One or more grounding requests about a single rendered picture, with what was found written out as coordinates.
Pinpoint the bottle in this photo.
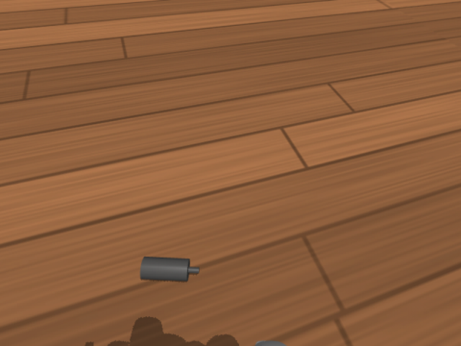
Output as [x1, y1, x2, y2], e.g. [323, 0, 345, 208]
[140, 257, 200, 281]

